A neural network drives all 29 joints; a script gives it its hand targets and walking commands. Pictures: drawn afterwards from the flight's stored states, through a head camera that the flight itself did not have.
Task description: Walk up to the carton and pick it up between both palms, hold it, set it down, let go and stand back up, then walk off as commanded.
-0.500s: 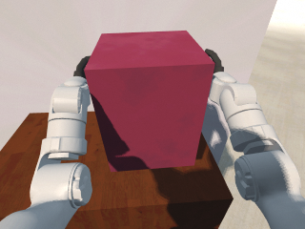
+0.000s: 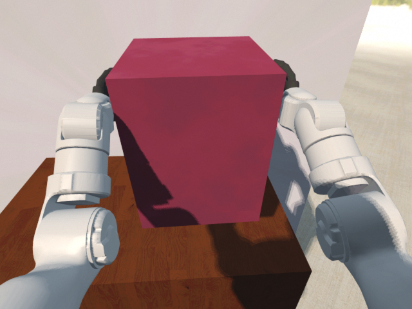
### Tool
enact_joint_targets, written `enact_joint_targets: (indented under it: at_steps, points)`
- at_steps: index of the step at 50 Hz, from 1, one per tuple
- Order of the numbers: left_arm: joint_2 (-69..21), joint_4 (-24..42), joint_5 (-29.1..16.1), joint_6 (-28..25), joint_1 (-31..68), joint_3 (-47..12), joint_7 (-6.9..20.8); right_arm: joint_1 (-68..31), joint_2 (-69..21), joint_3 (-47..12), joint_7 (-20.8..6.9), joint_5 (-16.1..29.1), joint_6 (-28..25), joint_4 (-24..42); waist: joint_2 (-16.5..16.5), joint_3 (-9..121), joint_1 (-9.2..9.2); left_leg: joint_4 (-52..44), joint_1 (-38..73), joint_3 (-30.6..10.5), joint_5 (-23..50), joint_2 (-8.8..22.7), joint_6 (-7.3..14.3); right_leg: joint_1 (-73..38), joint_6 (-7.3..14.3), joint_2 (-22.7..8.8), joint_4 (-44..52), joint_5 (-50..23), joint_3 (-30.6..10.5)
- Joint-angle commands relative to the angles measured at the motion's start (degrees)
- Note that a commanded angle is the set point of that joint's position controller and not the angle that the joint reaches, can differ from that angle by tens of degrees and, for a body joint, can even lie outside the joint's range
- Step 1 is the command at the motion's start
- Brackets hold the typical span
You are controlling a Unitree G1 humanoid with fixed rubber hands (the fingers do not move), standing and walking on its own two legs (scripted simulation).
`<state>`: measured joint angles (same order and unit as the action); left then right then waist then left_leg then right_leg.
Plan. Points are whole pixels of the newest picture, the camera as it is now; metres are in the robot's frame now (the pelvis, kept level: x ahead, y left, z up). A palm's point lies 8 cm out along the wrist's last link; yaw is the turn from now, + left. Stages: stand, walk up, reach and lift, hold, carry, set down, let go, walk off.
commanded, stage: reach and lift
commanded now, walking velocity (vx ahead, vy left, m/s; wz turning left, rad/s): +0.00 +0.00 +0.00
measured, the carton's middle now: (196, 130) +0.40 +0.01 +0.25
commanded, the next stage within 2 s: hold in 0.30 s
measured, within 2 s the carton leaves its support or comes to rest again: neither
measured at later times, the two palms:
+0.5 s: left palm (105, 101) +0.38 +0.17 +0.31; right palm (291, 93) +0.37 -0.16 +0.33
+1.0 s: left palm (105, 98) +0.38 +0.17 +0.32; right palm (292, 89) +0.37 -0.16 +0.34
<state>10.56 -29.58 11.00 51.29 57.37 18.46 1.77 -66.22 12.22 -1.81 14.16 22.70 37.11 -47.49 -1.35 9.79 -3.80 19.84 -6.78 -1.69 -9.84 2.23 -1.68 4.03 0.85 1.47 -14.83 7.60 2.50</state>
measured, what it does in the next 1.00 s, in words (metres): stands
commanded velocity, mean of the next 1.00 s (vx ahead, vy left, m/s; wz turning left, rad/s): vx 0.00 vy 0.00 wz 0.00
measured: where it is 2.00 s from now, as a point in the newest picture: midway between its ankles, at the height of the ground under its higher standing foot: outside the picture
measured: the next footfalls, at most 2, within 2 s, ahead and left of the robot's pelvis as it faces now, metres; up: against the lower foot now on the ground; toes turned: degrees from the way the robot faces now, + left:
none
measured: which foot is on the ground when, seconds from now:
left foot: down 0.00-1.00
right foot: down 0.00-1.00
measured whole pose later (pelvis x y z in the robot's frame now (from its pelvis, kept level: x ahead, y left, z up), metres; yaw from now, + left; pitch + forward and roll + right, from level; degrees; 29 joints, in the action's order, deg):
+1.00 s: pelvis +0.00 -0.01 +0.00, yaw +0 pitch -1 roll -1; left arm 11.8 -35.8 10.3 51.2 62.1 18.2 2.0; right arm -71.2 13.4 -1.1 14.2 22.7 40.0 -52.2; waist -1.1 12.1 -3.5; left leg 19.6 -8.8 -2.0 -9.4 2.4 -1.9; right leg 6.3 1.3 1.8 -15.2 7.5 2.6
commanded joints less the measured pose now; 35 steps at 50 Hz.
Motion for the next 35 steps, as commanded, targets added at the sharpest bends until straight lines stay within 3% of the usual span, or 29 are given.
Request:
enact_joint_targets:
  at_steps: [1, 2, 3, 4, 5, 6, 9, 10, 12, 13, 14, 15, 16, 17, 18, 19, 20, 22, 23, 24, 25, 27, 28, 29, 30, 31, 32, 33, 35]
  points:
    - [-35.1, 14.5, -13.8, -7.3, 46.6, -20.8, 7.9, -41.2, -36.2, -9.1, -9.5, 9.6, -1.5, 17.4, -1.6, 24.0, -1.85, -1.7, 1.7, -0.6, 11.4, -3.7, -1.7, -8.8, -1.6, 3.2, -1.3, -12.1, -2.9]
    - [-31.1, 4.8, -13.0, -7.4, 49.1, -16.5, 8.2, -44.1, -34.4, -8.2, -9.4, 9.8, -0.3, 13.0, 0.7, 15.7, -1.29, -1.9, -2.4, 0.0, 4.4, -4.4, -0.8, -6.6, -1.7, 1.9, 0.6, -6.0, -3.8]
    - [-33.4, 7.9, -12.9, -7.1, 45.7, -17.1, 8.4, -45.1, -36.1, -8.7, -9.6, 9.9, -1.3, 17.6, 0.8, 19.8, -0.03, -2.3, -1.9, -0.6, 7.0, -4.2, -0.3, -6.7, -2.1, 2.3, 0.1, -8.3, -3.9]
    - [-31.2, 3.0, -12.1, -7.0, 47.4, -14.6, 8.3, -46.8, -36.0, -7.0, -9.1, 9.0, -0.8, 13.8, 0.7, 15.2, 1.11, -3.0, -3.8, 0.4, 2.5, -4.5, 0.7, -4.7, -2.6, 1.4, 0.4, -3.9, -3.9]
    - [-31.9, 0.6, -11.2, -7.1, 47.8, -13.8, 8.7, -46.5, -35.1, -5.6, -9.5, 8.7, -0.5, 10.5, -0.2, 13.0, 0.19, -3.3, -4.5, 0.3, -0.8, -4.7, 0.5, -2.6, -2.1, 1.5, 1.3, -0.9, -4.0]
    - [-32.1, 2.6, -10.6, -7.1, 47.7, -13.7, 8.7, -46.1, -35.6, -6.6, -9.9, 8.7, -0.5, 11.1, 0.3, 15.4, 1.63, -3.5, -3.6, 0.1, 1.1, -4.3, 0.5, -3.2, -2.0, 2.2, 1.0, -0.6, -3.7]
    - [-31.1, -0.4, -10.7, -7.0, 46.8, -12.8, 8.4, -44.2, -32.3, -5.0, -9.8, 7.2, 0.4, 6.8, 0.6, 13.4, 0.08, -3.8, -4.3, 0.0, 2.5, -3.8, -0.3, -5.1, -1.6, 2.1, 1.0, -4.0, -4.0]
    - [-32.0, 0.5, -10.9, -7.0, 48.7, -13.3, 9.0, -44.3, -34.3, -4.7, -9.7, 8.3, 0.0, 6.8, 0.1, 14.5, -0.26, -3.4, -4.0, 0.4, 1.3, -4.5, 0.6, -5.2, -1.8, 1.5, 0.5, -3.9, -4.0]
    - [-31.6, 5.6, -12.1, -7.6, 50.3, -14.9, 8.4, -41.8, -33.7, -6.2, -9.8, 9.6, 0.2, 6.2, -2.6, 20.1, -0.74, -2.3, 0.5, -0.5, 8.4, -3.9, -1.3, -6.6, -1.6, 2.3, -0.3, -9.7, -3.7]
    - [-31.7, 1.9, -12.0, -6.8, 48.1, -14.5, 8.5, -44.4, -33.0, -6.3, -9.6, 10.1, 0.2, 7.6, -1.5, 19.5, 0.24, -2.7, -1.8, -0.3, 6.3, -4.2, -0.8, -6.5, -1.4, 2.4, 0.0, -7.6, -4.2]
    - [-33.0, 9.0, -14.1, -7.7, 51.6, -17.6, 8.0, -45.8, -35.1, -7.4, -9.3, 11.1, -0.1, 11.4, -2.6, 25.4, 0.36, -1.2, -0.2, -0.5, 11.2, -4.0, -1.1, -8.6, -1.1, 2.4, -1.1, -13.0, -4.5]
    - [-33.3, 6.8, -13.2, -7.0, 49.1, -17.1, 7.7, -44.5, -33.2, -6.5, -9.4, 11.3, 0.1, 10.6, -3.4, 23.4, -0.39, -1.3, -0.1, -0.8, 11.3, -3.9, -1.5, -7.2, -1.3, 3.0, -1.6, -12.1, -3.5]
    - [-33.0, 3.5, -12.2, -6.5, 45.5, -14.9, 7.9, -42.1, -32.7, -6.3, -9.3, 10.7, 0.2, 10.1, -1.4, 19.4, -0.89, -2.2, -1.1, -1.1, 11.5, -3.9, -1.7, -7.6, -1.5, 3.1, -0.7, -11.8, -3.5]
    - [-32.5, 6.5, -13.2, -7.0, 47.0, -15.3, 7.9, -45.5, -34.8, -7.7, -9.1, 12.1, -0.2, 14.8, 0.0, 23.0, 0.89, -1.3, -0.3, -0.7, 12.6, -4.4, -0.7, -8.8, -1.9, 2.8, -0.8, -13.1, -4.1]
    - [-32.5, 6.9, -13.0, -6.7, 48.6, -15.7, 7.5, -42.7, -31.9, -5.3, -9.2, 11.7, 1.0, 9.2, -3.1, 18.2, -1.07, -2.3, -1.1, -0.8, 11.0, -3.7, -1.5, -6.3, -1.3, 3.0, -0.7, -10.2, -3.6]
    - [-32.7, 5.7, -12.3, -6.4, 46.6, -14.6, 8.2, -41.4, -32.6, -5.5, -8.8, 10.8, 1.0, 9.4, -0.9, 15.8, -0.85, -2.4, -0.4, -0.6, 10.7, -4.0, -1.2, -7.1, -1.6, 2.6, -0.4, -11.0, -4.0]
    - [-32.5, 5.6, -11.4, -5.9, 45.6, -14.5, 8.5, -38.7, -31.4, -4.8, -9.1, 10.1, 1.5, 7.4, -2.9, 14.6, -1.5, -2.8, -1.9, -0.5, 9.7, -4.3, -1.6, -8.2, -1.5, 2.5, -0.7, -10.0, -4.0]
    - [-32.4, 8.5, -12.7, -5.6, 46.2, -16.0, 8.6, -44.1, -32.7, -8.0, -9.2, 12.7, 0.6, 14.7, -1.7, 20.2, 0.01, -1.0, -1.7, -0.9, 13.6, -4.6, -1.8, -10.2, -1.3, 2.8, -1.3, -14.2, -4.3]
    - [-33.0, 12.8, -13.4, -6.3, 47.8, -17.3, 8.1, -41.8, -33.0, -8.1, -9.1, 12.8, 1.2, 13.0, -1.6, 21.5, -1.57, -1.0, 1.4, -0.9, 16.6, -4.1, -2.2, -8.6, -1.9, 3.2, -1.7, -16.3, -3.6]
    - [-33.1, 11.3, -13.0, -5.6, 47.1, -17.0, 8.2, -44.2, -33.4, -8.6, -8.9, 13.2, 1.3, 15.6, -1.7, 22.2, 0.34, -0.8, 0.5, -0.9, 15.5, -4.0, -1.8, -8.9, -1.7, 3.1, -1.7, -15.3, -3.6]
    - [-33.5, 11.4, -12.4, -5.0, 44.4, -16.6, 7.8, -43.6, -32.5, -8.0, -8.8, 13.0, 1.3, 14.5, -1.0, 20.1, -0.23, -0.8, 0.7, -1.2, 18.8, -3.7, -2.3, -9.7, -1.6, 3.8, -1.3, -17.6, -3.4]
    - [-32.6, 10.3, -12.3, -5.0, 45.9, -16.5, 8.0, -43.2, -32.8, -8.3, -8.8, 12.7, 1.7, 14.6, -1.3, 17.4, -1.13, -1.3, 0.1, -0.8, 14.2, -4.3, -2.0, -8.1, -1.7, 3.4, -0.9, -12.7, -3.3]
    - [-33.9, 13.9, -13.6, -5.5, 50.3, -18.5, 7.7, -45.5, -34.9, -7.9, -9.2, 12.8, 1.1, 16.6, -3.3, 20.3, 0.71, -2.0, -1.0, -0.3, 12.2, -4.0, -2.3, -7.6, -1.6, 3.0, -1.6, -10.8, -3.6]
    - [-33.6, 13.1, -12.7, -4.8, 45.4, -17.6, 7.4, -42.7, -32.9, -7.5, -9.2, 12.8, 1.5, 15.9, -1.9, 20.5, -1.31, -1.1, 0.2, -0.9, 14.3, -4.7, -1.8, -9.8, -1.2, 3.4, -0.6, -13.6, -4.0]
    - [-32.9, 12.2, -13.1, -5.2, 47.4, -16.8, 7.4, -44.4, -33.6, -9.3, -9.2, 13.6, 1.9, 16.5, -1.3, 20.0, 1.03, -1.6, -0.7, -0.1, 11.7, -4.0, -1.4, -7.6, -1.3, 3.3, -1.0, -11.0, -3.8]
    - [-35.2, 14.4, -14.0, -5.1, 46.8, -19.4, 7.5, -43.1, -33.4, -8.1, -9.3, 12.6, 1.8, 15.9, -0.9, 21.7, -1.48, -1.7, 0.8, -0.9, 13.4, -4.0, -1.7, -8.4, -1.5, 3.6, -1.0, -12.9, -3.5]
    - [-32.1, 17.0, -14.1, -5.7, 50.7, -18.3, 7.3, -43.1, -34.2, -7.5, -9.3, 12.5, 1.6, 15.8, -2.9, 22.8, 0.12, -1.4, 0.0, -0.3, 11.4, -4.1, -1.6, -7.9, -1.7, 2.7, -1.2, -11.7, -3.9]
    - [-33.3, 10.6, -13.7, -4.9, 48.1, -17.6, 7.3, -45.2, -33.3, -7.2, -9.3, 11.7, 1.9, 15.5, 0.4, 18.9, -0.53, -2.5, -1.8, -0.6, 9.1, -3.8, -1.7, -7.2, -1.7, 3.6, -1.1, -10.0, -3.2]
    - [-32.6, 11.4, -12.8, -4.8, 46.8, -16.0, 7.0, -45.5, -35.0, -8.8, -8.8, 13.1, 1.8, 15.7, 0.1, 20.5, 1.01, -1.6, -0.5, 0.1, 12.1, -4.5, -0.4, -7.8, -1.9, 3.0, -1.0, -12.1, -3.5]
